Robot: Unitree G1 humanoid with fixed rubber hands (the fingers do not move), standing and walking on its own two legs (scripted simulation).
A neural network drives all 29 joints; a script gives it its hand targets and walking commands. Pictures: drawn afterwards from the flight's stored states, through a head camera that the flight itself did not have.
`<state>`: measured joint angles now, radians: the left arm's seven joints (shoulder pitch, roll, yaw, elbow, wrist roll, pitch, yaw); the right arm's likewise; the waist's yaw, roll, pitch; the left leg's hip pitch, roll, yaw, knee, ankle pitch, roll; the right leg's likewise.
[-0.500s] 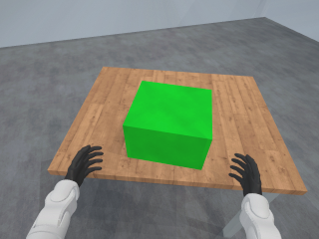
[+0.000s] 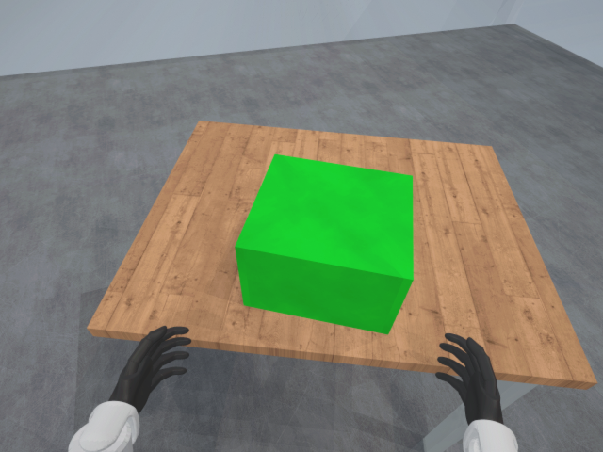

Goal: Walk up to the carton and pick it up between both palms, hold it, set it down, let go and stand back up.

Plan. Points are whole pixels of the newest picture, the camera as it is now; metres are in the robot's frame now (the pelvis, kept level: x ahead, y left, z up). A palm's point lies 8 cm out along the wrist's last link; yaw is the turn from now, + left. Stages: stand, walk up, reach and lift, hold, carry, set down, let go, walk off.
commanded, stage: set down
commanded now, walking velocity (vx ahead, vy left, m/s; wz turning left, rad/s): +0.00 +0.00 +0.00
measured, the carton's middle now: (328, 240) +0.46 -0.03 -0.01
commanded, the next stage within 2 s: let go in 0.88 s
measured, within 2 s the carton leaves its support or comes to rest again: neither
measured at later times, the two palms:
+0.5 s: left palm (137, 414) +0.17 +0.22 -0.04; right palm (483, 435) +0.16 -0.22 -0.04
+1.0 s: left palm (147, 447) +0.15 +0.21 -0.08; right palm out of the picture +0.13 -0.24 -0.08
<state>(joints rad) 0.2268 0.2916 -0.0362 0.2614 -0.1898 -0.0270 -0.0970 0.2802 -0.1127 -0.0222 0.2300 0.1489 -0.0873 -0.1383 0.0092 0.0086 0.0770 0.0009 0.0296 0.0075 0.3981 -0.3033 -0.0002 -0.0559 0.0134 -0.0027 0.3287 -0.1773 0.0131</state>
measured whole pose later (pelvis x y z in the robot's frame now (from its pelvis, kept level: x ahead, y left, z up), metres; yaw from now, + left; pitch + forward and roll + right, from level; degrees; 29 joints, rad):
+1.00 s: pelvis -0.02 -0.01 +0.00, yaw -1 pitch -6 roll +0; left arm 0.17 0.21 -0.01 0.54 -0.02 0.13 -0.01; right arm 0.20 -0.17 -0.03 0.66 0.01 -0.14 -0.01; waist 0.01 0.01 0.10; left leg 0.01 0.04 0.03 0.37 -0.27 -0.02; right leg -0.09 0.02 0.01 0.37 -0.17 -0.01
